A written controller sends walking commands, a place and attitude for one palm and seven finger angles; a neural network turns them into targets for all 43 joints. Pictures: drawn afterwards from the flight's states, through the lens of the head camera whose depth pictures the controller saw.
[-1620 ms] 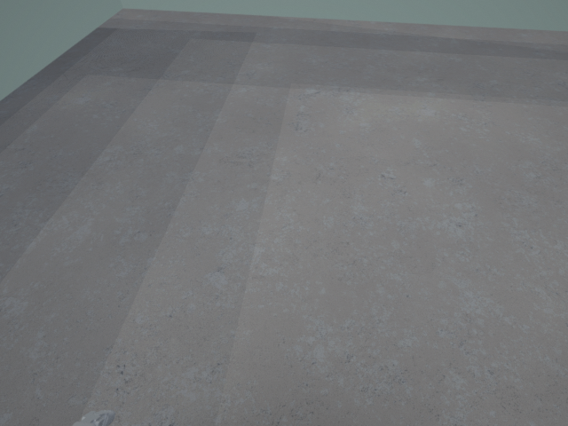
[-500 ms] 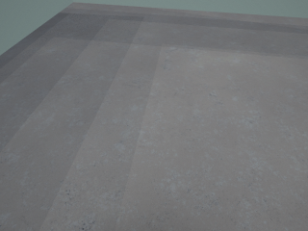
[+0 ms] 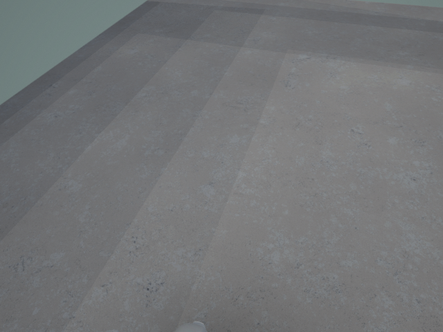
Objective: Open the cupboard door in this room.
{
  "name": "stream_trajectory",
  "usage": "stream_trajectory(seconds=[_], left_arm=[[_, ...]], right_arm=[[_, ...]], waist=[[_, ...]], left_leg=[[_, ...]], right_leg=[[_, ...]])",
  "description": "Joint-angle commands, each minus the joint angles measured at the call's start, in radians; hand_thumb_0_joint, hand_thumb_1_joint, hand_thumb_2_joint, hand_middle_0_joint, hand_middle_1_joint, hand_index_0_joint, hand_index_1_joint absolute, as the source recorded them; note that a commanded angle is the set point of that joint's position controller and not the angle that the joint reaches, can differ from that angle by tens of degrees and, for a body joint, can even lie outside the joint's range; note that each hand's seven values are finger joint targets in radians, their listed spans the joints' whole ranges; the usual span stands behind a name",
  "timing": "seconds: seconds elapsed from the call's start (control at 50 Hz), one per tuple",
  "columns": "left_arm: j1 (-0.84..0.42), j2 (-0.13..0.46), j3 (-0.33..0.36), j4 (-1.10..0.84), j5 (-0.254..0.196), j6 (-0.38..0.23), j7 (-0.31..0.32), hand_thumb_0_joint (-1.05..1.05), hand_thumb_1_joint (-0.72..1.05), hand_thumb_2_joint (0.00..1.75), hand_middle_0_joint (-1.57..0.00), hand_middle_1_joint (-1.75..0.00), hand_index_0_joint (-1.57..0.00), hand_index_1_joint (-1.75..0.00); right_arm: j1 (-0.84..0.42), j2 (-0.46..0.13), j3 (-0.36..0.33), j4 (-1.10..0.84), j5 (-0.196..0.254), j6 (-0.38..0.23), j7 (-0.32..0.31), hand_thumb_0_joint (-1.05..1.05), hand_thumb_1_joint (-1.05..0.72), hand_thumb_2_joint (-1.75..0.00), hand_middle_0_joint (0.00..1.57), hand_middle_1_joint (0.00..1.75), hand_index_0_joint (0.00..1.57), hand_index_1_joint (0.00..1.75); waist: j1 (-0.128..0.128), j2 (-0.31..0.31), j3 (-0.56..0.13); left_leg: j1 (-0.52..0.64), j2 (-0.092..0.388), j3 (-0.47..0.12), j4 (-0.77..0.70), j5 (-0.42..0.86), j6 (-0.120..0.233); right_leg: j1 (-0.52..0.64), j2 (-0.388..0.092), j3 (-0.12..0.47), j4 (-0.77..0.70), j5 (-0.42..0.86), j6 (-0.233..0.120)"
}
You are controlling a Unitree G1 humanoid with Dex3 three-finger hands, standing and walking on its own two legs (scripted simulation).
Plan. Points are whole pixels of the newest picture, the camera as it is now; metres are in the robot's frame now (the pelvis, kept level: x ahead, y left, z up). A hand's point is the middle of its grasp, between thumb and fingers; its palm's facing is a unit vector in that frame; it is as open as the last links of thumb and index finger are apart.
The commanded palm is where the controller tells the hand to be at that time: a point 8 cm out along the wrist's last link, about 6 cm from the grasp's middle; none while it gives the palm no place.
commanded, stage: turn or walk to find it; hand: left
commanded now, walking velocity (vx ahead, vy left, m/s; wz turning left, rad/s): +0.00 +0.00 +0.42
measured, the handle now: out of the picture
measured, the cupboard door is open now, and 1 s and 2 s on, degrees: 0 0 0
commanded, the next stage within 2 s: stand and wait in 1.70 s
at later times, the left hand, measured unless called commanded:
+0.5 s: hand out of the picture -0.06 +0.25 -0.17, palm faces +0.27 -0.93 -0.24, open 7.3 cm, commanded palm none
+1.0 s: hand out of the picture -0.08 +0.21 -0.15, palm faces +0.44 -0.87 -0.24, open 7.3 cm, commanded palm none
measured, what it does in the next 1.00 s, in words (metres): steps on the spot, turning left: left foot, then right foot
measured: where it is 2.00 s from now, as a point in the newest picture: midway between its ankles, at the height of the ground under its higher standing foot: outside the picture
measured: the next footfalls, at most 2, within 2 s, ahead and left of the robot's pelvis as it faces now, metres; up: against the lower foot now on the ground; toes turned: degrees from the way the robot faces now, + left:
left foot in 0.34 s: -0.02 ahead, +0.14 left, +0.00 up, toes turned +14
right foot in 0.74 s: +0.03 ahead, -0.08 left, +0.00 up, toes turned +15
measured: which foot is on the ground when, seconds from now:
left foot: up 0.00-0.32, down 0.34-0.74, up 0.76-1.00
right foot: down 0.00-0.34, up 0.36-0.72, down 0.74-1.00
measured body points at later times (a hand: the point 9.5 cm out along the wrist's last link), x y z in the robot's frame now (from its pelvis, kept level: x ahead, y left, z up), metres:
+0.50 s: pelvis -0.04 +0.04 +0.01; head -0.02 +0.07 +0.45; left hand -0.07 +0.30 -0.15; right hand +0.12 -0.18 -0.12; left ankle -0.06 +0.13 -0.73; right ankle -0.02 -0.10 -0.66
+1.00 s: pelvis -0.06 +0.01 +0.01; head -0.03 +0.01 +0.46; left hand -0.10 +0.25 -0.13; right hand +0.09 -0.21 -0.14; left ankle -0.13 +0.13 -0.67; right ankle -0.01 -0.09 -0.73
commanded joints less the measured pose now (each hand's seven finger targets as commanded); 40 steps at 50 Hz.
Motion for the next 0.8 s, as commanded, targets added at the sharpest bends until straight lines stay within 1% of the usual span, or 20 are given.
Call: stream_trajectory(seconds=[0.0, 0.02, 0.06, 0.2, 0.24, 0.28, 0.3, 0.32, 0.34, 0.36, 0.38, 0.4, 0.44, 0.6, 0.68, 0.7, 0.72, 0.74, 0.76, 0.78], left_arm=[[-0.026, 0.189, 0.044, -0.073, 0.013, -0.024, 0.012, 0.00, 0.90, 0.90, -0.20, -0.30, -0.20, -0.30], [-0.034, 0.175, 0.038, -0.077, 0.014, -0.027, 0.009, 0.00, 0.90, 0.90, -0.20, -0.30, -0.20, -0.30], [-0.002, 0.168, 0.037, -0.066, 0.016, -0.030, 0.010, 0.00, 0.90, 0.90, -0.20, -0.30, -0.20, -0.30], [0.139, 0.230, 0.054, -0.017, 0.026, -0.023, 0.005, 0.00, 0.90, 0.90, -0.20, -0.30, -0.20, -0.30], [0.130, 0.243, 0.058, -0.011, 0.023, -0.021, 0.005, 0.00, 0.90, 0.90, -0.20, -0.30, -0.20, -0.30], [0.104, 0.235, 0.060, -0.010, 0.012, -0.016, 0.003, 0.00, 0.90, 0.90, -0.20, -0.30, -0.20, -0.30], [0.115, 0.193, 0.053, -0.024, 0.005, -0.009, -0.001, 0.00, 0.90, 0.90, -0.20, -0.30, -0.20, -0.30], [0.109, 0.126, 0.036, -0.060, 0.004, -0.004, -0.008, 0.00, 0.90, 0.90, -0.20, -0.30, -0.20, -0.30], [0.036, 0.136, 0.029, -0.069, 0.013, 0.010, -0.001, 0.00, 0.90, 0.90, -0.20, -0.30, -0.20, -0.30], [0.006, 0.126, 0.033, -0.063, 0.009, 0.015, 0.002, 0.00, 0.90, 0.90, -0.20, -0.30, -0.20, -0.30], [-0.007, 0.138, 0.038, -0.048, 0.007, 0.014, -0.005, 0.00, 0.90, 0.90, -0.20, -0.30, -0.20, -0.30], [0.011, 0.132, 0.041, -0.036, 0.007, 0.011, -0.011, 0.00, 0.90, 0.90, -0.20, -0.30, -0.20, -0.30], [0.039, 0.122, 0.039, -0.018, 0.005, 0.011, -0.017, 0.00, 0.90, 0.90, -0.20, -0.30, -0.20, -0.30], [0.020, 0.093, 0.037, -0.044, 0.000, 0.009, -0.011, 0.00, 0.90, 0.90, -0.20, -0.30, -0.20, -0.30], [0.118, 0.099, 0.041, -0.032, -0.001, -0.008, -0.003, 0.00, 0.90, 0.90, -0.20, -0.30, -0.20, -0.30], [0.133, 0.129, 0.047, -0.030, 0.004, -0.018, 0.001, 0.00, 0.90, 0.90, -0.20, -0.30, -0.20, -0.30], [0.147, 0.212, 0.063, -0.035, 0.020, -0.028, 0.009, 0.00, 0.90, 0.90, -0.20, -0.30, -0.20, -0.30], [0.140, 0.256, 0.063, -0.055, 0.016, -0.023, 0.005, 0.00, 0.90, 0.90, -0.20, -0.30, -0.20, -0.30], [0.115, 0.228, 0.071, -0.060, 0.012, -0.025, 0.012, 0.00, 0.90, 0.90, -0.20, -0.30, -0.20, -0.30], [0.060, 0.207, 0.062, -0.072, 0.013, -0.024, 0.010, 0.00, 0.90, 0.90, -0.20, -0.30, -0.20, -0.30]], right_arm=[[-0.034, -0.107, -0.039, -0.075, -0.004, -0.009, 0.016, 0.00, -0.90, -0.90, 0.20, 0.30, 0.20, 0.30], [-0.007, -0.098, -0.036, -0.061, -0.003, -0.009, 0.020, 0.00, -0.90, -0.90, 0.20, 0.30, 0.20, 0.30], [-0.018, -0.085, -0.031, -0.058, 0.001, -0.008, 0.022, 0.00, -0.90, -0.90, 0.20, 0.30, 0.20, 0.30], [-0.144, -0.069, -0.004, -0.086, 0.011, -0.023, 0.020, 0.00, -0.90, -0.90, 0.20, 0.30, 0.20, 0.30], [-0.109, -0.073, 0.000, -0.075, 0.015, -0.031, 0.015, 0.00, -0.90, -0.90, 0.20, 0.30, 0.20, 0.30], [-0.036, -0.098, -0.002, -0.056, 0.013, -0.044, 0.013, 0.00, -0.90, -0.90, 0.20, 0.30, 0.20, 0.30], [-0.005, -0.169, -0.016, -0.053, 0.006, -0.055, 0.012, 0.00, -0.90, -0.90, 0.20, 0.30, 0.20, 0.30], [0.023, -0.261, -0.036, -0.053, 0.003, -0.056, 0.009, 0.00, -0.90, -0.90, 0.20, 0.30, 0.20, 0.30], [0.070, -0.264, -0.041, -0.033, 0.005, -0.053, 0.000, 0.00, -0.90, -0.90, 0.20, 0.30, 0.20, 0.30], [0.043, -0.244, -0.037, -0.032, 0.002, -0.055, -0.012, 0.00, -0.90, -0.90, 0.20, 0.30, 0.20, 0.30], [-0.010, -0.209, -0.027, -0.042, 0.000, -0.054, -0.017, 0.00, -0.90, -0.90, 0.20, 0.30, 0.20, 0.30], [-0.055, -0.184, -0.016, -0.056, -0.001, -0.057, -0.018, 0.00, -0.90, -0.90, 0.20, 0.30, 0.20, 0.30], [-0.073, -0.179, -0.012, -0.066, 0.002, -0.062, -0.019, 0.00, -0.90, -0.90, 0.20, 0.30, 0.20, 0.30], [-0.055, -0.184, -0.026, -0.074, -0.007, -0.048, -0.013, 0.00, -0.90, -0.90, 0.20, 0.30, 0.20, 0.30], [-0.085, -0.178, -0.032, -0.089, -0.001, -0.042, -0.006, 0.00, -0.90, -0.90, 0.20, 0.30, 0.20, 0.30], [-0.077, -0.145, -0.029, -0.094, 0.005, -0.043, -0.001, 0.00, -0.90, -0.90, 0.20, 0.30, 0.20, 0.30], [-0.058, -0.080, -0.019, -0.112, 0.013, -0.044, 0.004, 0.00, -0.90, -0.90, 0.20, 0.30, 0.20, 0.30], [-0.077, -0.085, -0.024, -0.130, 0.003, -0.038, 0.004, 0.00, -0.90, -0.90, 0.20, 0.30, 0.20, 0.30], [-0.089, -0.110, -0.035, -0.123, -0.004, -0.020, 0.004, 0.00, -0.90, -0.90, 0.20, 0.30, 0.20, 0.30], [-0.087, -0.110, -0.038, -0.102, -0.003, -0.014, 0.010, 0.00, -0.90, -0.90, 0.20, 0.30, 0.20, 0.30]], waist=[[-0.002, -0.201, 0.047], [-0.013, -0.194, 0.038], [-0.001, -0.205, 0.040], [0.077, -0.250, -0.019], [0.060, -0.252, -0.066], [0.016, -0.199, -0.114], [0.001, -0.031, -0.155], [-0.006, 0.249, -0.138], [-0.045, 0.179, -0.141], [-0.032, 0.202, -0.118], [-0.019, 0.160, -0.072], [0.006, 0.114, -0.050], [0.016, 0.105, -0.054], [0.002, 0.094, -0.045], [0.053, 0.057, -0.072], [0.061, -0.026, -0.077], [0.062, -0.272, -0.080], [0.077, -0.328, -0.061], [0.071, -0.349, -0.059], [0.046, -0.272, -0.005]], left_leg=[[-0.116, 0.081, 0.078, 0.455, -0.055, -0.009], [-0.104, 0.083, 0.105, 0.474, -0.019, -0.018], [-0.096, 0.092, 0.138, 0.438, -0.010, -0.031], [0.009, 0.091, 0.216, 0.086, -0.125, -0.031], [0.088, 0.082, 0.240, -0.050, -0.086, -0.023], [0.263, 0.092, 0.236, -0.298, 0.113, -0.008], [0.433, 0.219, 0.092, -0.364, 0.317, 0.038], [0.514, 0.467, -0.194, -0.365, 0.716, 0.160], [0.439, 0.486, -0.179, -0.371, 0.731, 0.222], [0.387, 0.450, -0.160, -0.372, 0.658, 0.226], [0.336, 0.403, -0.113, -0.379, 0.582, 0.212], [0.311, 0.357, -0.063, -0.378, 0.566, 0.191], [0.313, 0.316, -0.023, -0.376, 0.579, 0.180], [0.253, 0.312, -0.128, -0.391, 0.427, 0.198], [0.145, 0.257, -0.126, -0.296, 0.370, 0.147], [0.057, 0.202, -0.094, -0.220, 0.263, 0.101], [-0.109, 0.069, 0.058, -0.016, 0.018, 0.030], [-0.122, 0.023, 0.109, 0.195, -0.217, 0.005], [-0.107, 0.059, 0.063, 0.334, -0.209, 0.007], [-0.108, 0.077, 0.067, 0.430, -0.147, 0.004]], right_leg=[[-0.089, -0.327, 0.247, -0.330, 0.024, -0.131], [-0.071, -0.290, 0.174, -0.302, 0.087, -0.120], [-0.042, -0.281, 0.119, -0.287, 0.158, -0.116], [0.109, -0.327, 0.084, -0.189, 0.445, -0.144], [0.133, -0.327, 0.061, -0.126, 0.541, -0.124], [0.073, -0.295, -0.015, -0.004, 0.502, -0.048], [-0.077, -0.225, -0.084, 0.143, 0.302, 0.016], [-0.323, -0.108, -0.119, 0.336, -0.265, 0.083], [-0.303, -0.103, -0.032, 0.459, -0.320, 0.075], [-0.322, -0.106, 0.007, 0.519, -0.283, 0.076], [-0.322, -0.113, 0.023, 0.544, -0.208, 0.077], [-0.306, -0.109, 0.018, 0.543, -0.150, 0.080], [-0.275, -0.098, 0.001, 0.498, -0.115, 0.088], [-0.142, -0.051, -0.007, 0.223, -0.124, 0.079], [0.071, -0.033, -0.023, -0.074, 0.057, 0.071], [0.169, -0.087, 0.027, -0.189, 0.112, 0.057], [0.250, -0.318, 0.281, -0.279, 0.138, -0.023], [0.138, -0.464, 0.366, -0.315, 0.183, -0.123], [0.054, -0.445, 0.362, -0.338, 0.119, -0.141], [-0.007, -0.397, 0.307, -0.344, 0.061, -0.136]])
